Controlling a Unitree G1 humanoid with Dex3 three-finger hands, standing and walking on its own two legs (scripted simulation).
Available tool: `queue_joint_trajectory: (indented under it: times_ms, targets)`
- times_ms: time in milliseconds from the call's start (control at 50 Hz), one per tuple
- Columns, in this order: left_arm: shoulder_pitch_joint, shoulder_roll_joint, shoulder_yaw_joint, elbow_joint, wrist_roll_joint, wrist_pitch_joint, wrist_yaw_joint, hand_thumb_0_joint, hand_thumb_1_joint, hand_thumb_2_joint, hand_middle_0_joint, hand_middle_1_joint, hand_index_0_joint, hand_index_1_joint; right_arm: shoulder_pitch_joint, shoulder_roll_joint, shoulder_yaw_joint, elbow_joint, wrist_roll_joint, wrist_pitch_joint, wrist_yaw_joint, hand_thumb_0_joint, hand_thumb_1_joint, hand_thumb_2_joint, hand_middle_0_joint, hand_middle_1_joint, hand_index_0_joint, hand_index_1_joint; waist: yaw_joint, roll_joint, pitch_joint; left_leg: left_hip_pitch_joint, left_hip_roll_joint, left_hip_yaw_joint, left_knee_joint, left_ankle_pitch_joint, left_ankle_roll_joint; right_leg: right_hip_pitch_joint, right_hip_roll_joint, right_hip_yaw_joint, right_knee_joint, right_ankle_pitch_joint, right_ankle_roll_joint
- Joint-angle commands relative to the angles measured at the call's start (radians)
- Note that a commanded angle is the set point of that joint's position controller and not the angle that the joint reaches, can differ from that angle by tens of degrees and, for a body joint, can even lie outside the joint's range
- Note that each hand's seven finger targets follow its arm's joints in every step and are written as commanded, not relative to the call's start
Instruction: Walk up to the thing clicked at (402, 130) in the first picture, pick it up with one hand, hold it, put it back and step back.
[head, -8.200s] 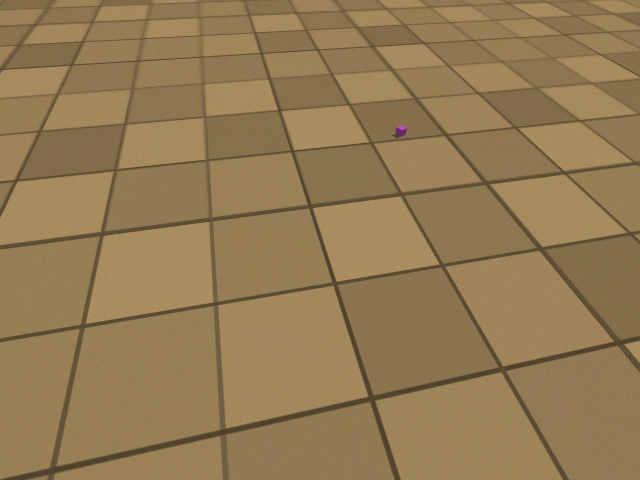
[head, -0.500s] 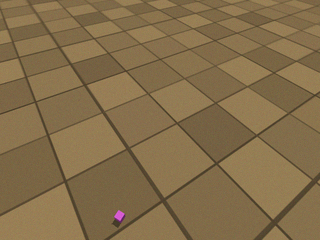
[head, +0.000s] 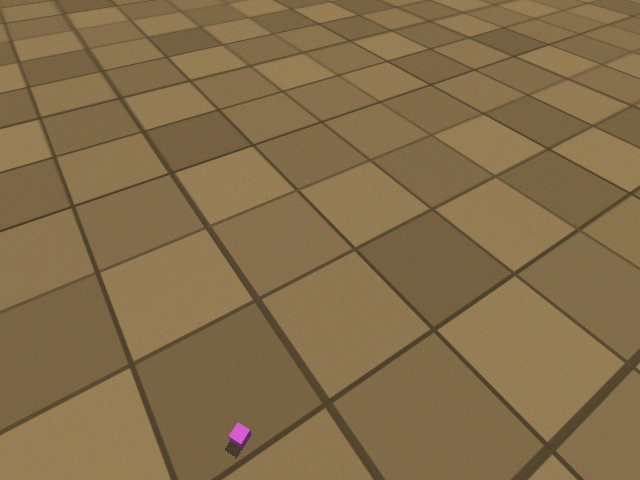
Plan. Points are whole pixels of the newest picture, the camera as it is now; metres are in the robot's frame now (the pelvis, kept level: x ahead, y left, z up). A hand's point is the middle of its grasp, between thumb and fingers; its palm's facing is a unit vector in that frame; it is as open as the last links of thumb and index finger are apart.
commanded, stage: stand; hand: left
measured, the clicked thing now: (240, 435) +0.42 +0.21 -0.76
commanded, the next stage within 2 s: none
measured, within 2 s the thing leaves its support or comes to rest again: neither
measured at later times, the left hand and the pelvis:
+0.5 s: hand out of the picture +0.07 +0.25 -0.16, palm faces -0.03 -0.94 -0.34, open 7.4 cm; pelvis +0.00 +0.00 +0.00, yaw +0 degrees
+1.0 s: hand out of the picture +0.07 +0.25 -0.15, palm faces -0.03 -0.94 -0.35, open 7.4 cm; pelvis +0.00 +0.00 +0.00, yaw +0 degrees
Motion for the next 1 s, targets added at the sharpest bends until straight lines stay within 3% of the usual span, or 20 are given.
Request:
queue_joint_trajectory:
  times_ms: [0, 180, 340, 980]
  targets:
    - [-0.049, 0.211, 0.038, -0.057, 0.001, -0.025, 0.019, 0.0, 0.9, 0.9, -0.2, -0.3, -0.2, -0.3, -0.041, -0.21, -0.035, -0.055, -0.004, -0.019, -0.014, 0.0, -0.9, -0.9, 0.2, 0.3, 0.2, 0.3, 0.0, 0.002, -0.073, 0.012, 0.115, -0.089, -0.032, 0.121, 0.032, 0.004, -0.127, 0.098, -0.05, 0.133, -0.024]
    - [-0.034, 0.215, 0.038, -0.054, 0.0, -0.025, 0.017, 0.0, 0.9, 0.9, -0.2, -0.3, -0.2, -0.3, -0.047, -0.206, -0.035, -0.056, -0.002, -0.019, -0.011, 0.0, -0.9, -0.9, 0.2, 0.3, 0.2, 0.3, 0.002, -0.018, -0.058, 0.021, 0.115, -0.096, -0.042, 0.101, 0.031, -0.02, -0.121, 0.095, -0.053, 0.095, -0.024]
    - [-0.037, 0.219, 0.039, -0.061, 0.0, -0.027, 0.02, 0.0, 0.9, 0.9, -0.2, -0.3, -0.2, -0.3, -0.039, -0.212, -0.037, -0.057, -0.005, -0.017, -0.013, 0.0, -0.9, -0.9, 0.2, 0.3, 0.2, 0.3, 0.0, -0.005, -0.076, 0.024, 0.116, -0.092, -0.029, 0.125, 0.033, -0.004, -0.126, 0.1, -0.048, 0.137, -0.025]
    - [-0.039, 0.214, 0.037, -0.062, 0.0, -0.028, 0.022, 0.0, 0.9, 0.9, -0.2, -0.3, -0.2, -0.3, -0.031, -0.21, -0.037, -0.058, -0.004, -0.017, -0.013, 0.0, -0.9, -0.9, 0.2, 0.3, 0.2, 0.3, -0.003, -0.013, -0.059, 0.013, 0.114, -0.09, -0.032, 0.13, 0.034, -0.001, -0.126, 0.096, -0.051, 0.149, -0.024]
